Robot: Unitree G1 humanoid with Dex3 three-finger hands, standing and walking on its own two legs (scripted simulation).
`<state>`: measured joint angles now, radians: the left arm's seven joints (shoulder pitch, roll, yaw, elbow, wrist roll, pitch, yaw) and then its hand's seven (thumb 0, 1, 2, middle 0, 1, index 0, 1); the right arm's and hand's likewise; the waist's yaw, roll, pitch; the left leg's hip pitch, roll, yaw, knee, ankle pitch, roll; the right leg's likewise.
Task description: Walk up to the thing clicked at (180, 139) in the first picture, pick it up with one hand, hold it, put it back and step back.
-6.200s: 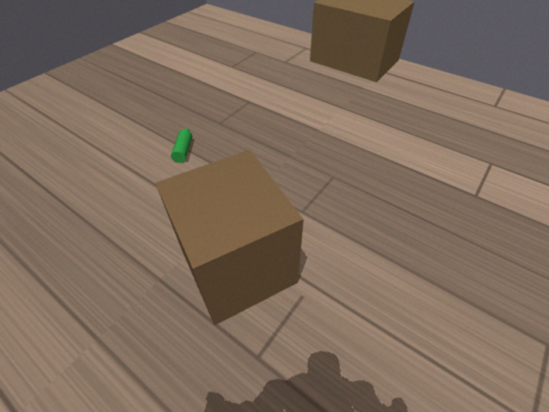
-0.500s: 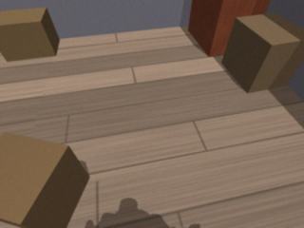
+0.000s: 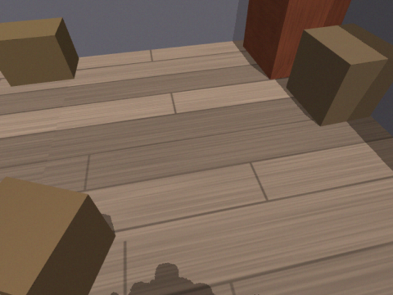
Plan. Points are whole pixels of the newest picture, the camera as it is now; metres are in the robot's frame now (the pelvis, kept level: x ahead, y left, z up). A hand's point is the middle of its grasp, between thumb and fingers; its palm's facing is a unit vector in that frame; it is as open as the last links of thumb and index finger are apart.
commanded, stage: walk up
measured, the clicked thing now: out of the picture +0.64 +1.53 -0.74
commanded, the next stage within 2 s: none
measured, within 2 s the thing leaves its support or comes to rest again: neither
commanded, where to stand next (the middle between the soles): +0.65 +0.03 m, yaw +1 degrees
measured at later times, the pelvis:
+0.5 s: pelvis +0.16 -0.01 -0.02, yaw +2 degrees
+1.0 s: pelvis +0.35 -0.01 -0.02, yaw +4 degrees
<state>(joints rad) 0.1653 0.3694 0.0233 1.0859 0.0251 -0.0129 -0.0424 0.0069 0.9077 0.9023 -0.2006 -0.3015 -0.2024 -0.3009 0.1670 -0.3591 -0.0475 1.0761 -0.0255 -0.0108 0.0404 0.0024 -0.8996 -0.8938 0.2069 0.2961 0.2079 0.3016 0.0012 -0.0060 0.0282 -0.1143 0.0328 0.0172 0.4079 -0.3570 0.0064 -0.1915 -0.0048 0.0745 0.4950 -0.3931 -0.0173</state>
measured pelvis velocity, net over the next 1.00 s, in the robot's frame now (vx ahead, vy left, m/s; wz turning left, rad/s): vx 0.35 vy -0.01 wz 0.08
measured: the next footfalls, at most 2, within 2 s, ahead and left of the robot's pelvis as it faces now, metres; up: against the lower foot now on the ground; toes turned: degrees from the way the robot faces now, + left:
left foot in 0.50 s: +0.33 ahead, +0.11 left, +0.00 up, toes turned +5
right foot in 1.00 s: +0.49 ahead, -0.12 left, +0.00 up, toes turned +3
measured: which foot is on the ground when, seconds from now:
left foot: down 0.00-0.14, up 0.16-0.48, down 0.50-1.00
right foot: down 0.00-0.54, up 0.56-0.98, down 1.00-1.00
